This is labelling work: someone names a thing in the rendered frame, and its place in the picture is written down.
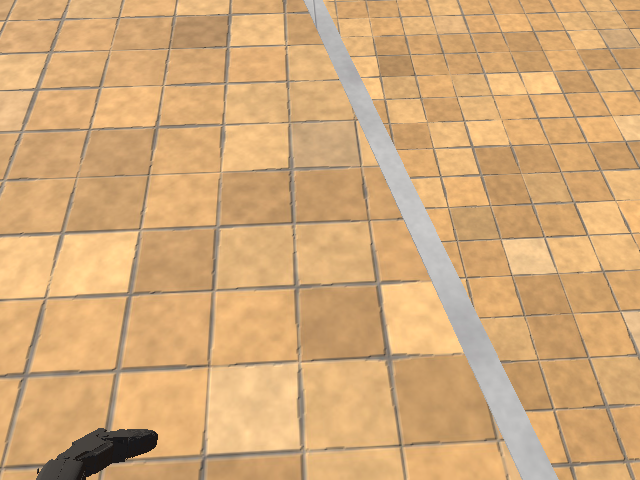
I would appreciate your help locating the robot left hand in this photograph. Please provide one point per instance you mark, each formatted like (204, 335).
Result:
(97, 450)

